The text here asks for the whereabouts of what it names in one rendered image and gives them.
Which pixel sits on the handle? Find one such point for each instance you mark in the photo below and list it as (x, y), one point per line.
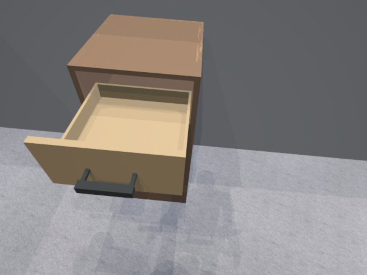
(107, 189)

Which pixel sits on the cabinet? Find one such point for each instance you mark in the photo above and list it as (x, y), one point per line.
(144, 52)

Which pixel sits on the drawer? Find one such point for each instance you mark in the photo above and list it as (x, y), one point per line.
(120, 130)

